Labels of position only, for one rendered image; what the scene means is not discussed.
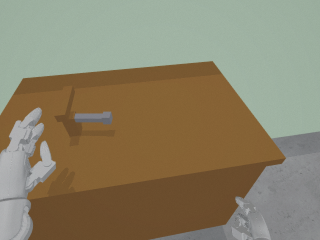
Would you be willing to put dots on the counter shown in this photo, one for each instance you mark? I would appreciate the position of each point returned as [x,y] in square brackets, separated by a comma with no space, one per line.
[182,145]

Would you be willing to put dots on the robot left forearm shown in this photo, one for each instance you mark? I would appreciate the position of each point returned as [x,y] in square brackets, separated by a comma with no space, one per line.
[15,222]

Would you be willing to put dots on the tap lever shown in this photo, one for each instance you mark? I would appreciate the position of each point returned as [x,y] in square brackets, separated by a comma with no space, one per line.
[105,117]

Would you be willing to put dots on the robot left hand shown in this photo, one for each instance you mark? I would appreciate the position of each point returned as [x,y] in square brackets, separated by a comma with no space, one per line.
[14,162]

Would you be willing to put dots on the robot right hand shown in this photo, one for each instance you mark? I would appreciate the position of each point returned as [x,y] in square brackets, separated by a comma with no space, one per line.
[254,225]

